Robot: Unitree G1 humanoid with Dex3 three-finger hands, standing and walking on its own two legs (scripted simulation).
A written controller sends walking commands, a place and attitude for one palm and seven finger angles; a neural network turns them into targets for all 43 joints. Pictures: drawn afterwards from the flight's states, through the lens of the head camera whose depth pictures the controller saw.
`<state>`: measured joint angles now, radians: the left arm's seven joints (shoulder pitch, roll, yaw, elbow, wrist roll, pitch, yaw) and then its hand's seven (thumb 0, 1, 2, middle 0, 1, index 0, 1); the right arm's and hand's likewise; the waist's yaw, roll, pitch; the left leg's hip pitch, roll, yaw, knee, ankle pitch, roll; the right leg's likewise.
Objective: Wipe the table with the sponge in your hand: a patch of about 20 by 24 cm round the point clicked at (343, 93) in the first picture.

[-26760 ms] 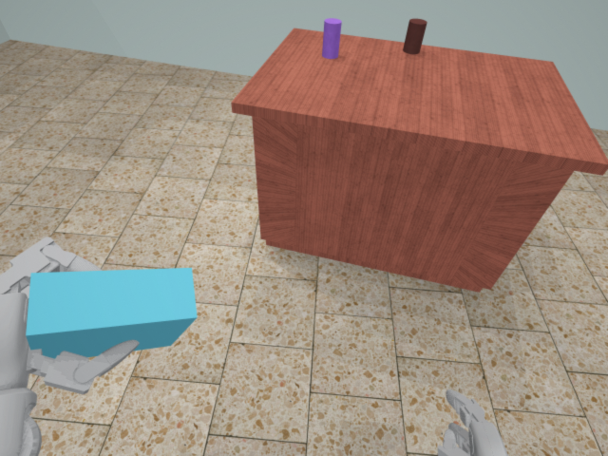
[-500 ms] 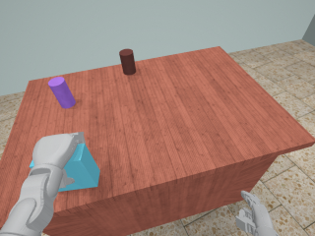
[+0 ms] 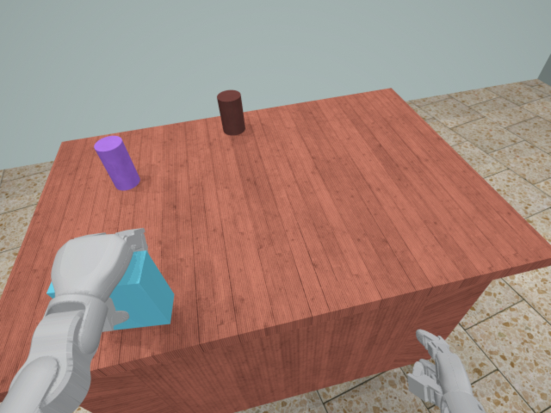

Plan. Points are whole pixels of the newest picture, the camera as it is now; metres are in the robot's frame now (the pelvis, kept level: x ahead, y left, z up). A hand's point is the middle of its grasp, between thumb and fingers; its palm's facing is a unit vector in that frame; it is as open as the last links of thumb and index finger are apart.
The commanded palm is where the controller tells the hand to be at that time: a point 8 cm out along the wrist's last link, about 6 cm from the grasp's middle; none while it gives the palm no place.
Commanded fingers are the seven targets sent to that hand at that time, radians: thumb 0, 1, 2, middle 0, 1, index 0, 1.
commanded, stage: move the sponge above the wiping area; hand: left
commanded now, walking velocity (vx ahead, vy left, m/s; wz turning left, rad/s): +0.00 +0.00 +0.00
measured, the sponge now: (125, 300) +0.23 +0.29 +0.02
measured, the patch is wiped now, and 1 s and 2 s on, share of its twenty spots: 0.00 0.00 0.00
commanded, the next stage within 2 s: lower the sponge onto the table in 1.46 s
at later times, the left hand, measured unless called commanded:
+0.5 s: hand (102, 271) +0.24 +0.30 +0.09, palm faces +0.08 -0.02 -1.00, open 9.6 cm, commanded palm +0.21 +0.31 +0.15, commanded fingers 0.00 0.10 1.30 -1.20 -1.60 -1.20 -1.60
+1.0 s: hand (79, 263) +0.24 +0.33 +0.11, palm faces +0.14 -0.02 -0.99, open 9.6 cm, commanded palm +0.20 +0.32 +0.15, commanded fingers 0.00 0.10 1.30 -1.20 -1.60 -1.20 -1.60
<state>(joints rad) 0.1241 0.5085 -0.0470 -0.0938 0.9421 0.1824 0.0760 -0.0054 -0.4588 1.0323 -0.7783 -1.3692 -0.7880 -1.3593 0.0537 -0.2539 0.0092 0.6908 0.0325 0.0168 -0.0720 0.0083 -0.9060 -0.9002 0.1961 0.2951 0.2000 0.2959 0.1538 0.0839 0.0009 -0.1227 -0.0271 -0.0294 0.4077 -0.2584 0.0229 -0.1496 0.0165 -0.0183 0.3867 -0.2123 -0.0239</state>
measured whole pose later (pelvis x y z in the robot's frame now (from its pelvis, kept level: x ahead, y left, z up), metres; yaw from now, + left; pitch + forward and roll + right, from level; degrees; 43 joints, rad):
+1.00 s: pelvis -0.01 +0.00 +0.00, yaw -1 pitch -2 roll +0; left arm 0.07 0.54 0.05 -0.02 0.88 0.29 0.12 0.00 -0.46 1.03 -0.78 -1.38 -0.79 -1.37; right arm 0.04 -0.25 0.02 0.72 0.05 0.04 -0.06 0.01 -0.90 -0.90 0.20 0.30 0.20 0.30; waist 0.13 0.09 0.00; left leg -0.11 -0.03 -0.01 0.39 -0.24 0.03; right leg -0.14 0.02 0.00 0.37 -0.19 -0.02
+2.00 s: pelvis -0.01 +0.00 +0.00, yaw +0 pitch -1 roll +0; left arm 0.06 0.53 0.02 0.03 0.86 0.42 -0.01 0.00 -0.46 1.03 -0.78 -1.39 -0.79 -1.38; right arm 0.02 -0.27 0.03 0.69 0.07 0.06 -0.06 0.01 -0.90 -0.90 0.20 0.30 0.20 0.30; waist 0.10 0.11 0.00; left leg -0.12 -0.03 -0.03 0.38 -0.23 0.03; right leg -0.15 0.01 -0.02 0.37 -0.19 -0.02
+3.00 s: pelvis -0.01 +0.00 +0.00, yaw +1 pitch +2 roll +0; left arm -0.09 0.50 0.00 0.26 0.94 0.24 0.05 0.00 -0.47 1.04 -0.79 -1.37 -0.80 -1.36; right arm 0.07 -0.27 0.01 0.71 0.06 0.04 -0.08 0.01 -0.90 -0.90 0.20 0.30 0.20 0.30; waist 0.10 0.08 -0.02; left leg -0.22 -0.04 -0.04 0.44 -0.25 0.03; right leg -0.24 0.01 -0.02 0.41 -0.20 -0.02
